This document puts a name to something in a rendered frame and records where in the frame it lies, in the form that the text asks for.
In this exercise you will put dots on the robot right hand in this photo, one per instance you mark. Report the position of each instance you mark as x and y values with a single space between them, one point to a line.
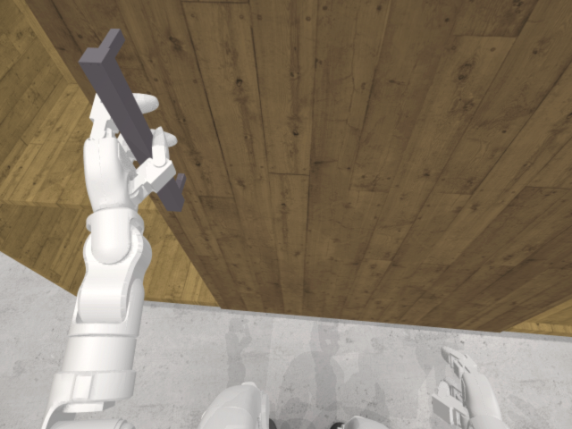
456 403

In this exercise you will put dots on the handle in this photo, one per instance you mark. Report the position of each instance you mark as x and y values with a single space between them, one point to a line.
105 76

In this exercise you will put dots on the wardrobe door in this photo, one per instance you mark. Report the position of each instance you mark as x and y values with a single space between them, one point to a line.
561 314
389 161

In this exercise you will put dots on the robot left hand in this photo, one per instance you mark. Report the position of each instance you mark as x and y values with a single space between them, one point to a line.
108 161

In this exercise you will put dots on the left robot forearm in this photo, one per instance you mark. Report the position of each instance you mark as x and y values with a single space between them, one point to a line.
98 359

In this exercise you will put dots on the left robot thigh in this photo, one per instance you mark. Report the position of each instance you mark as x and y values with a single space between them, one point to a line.
237 407

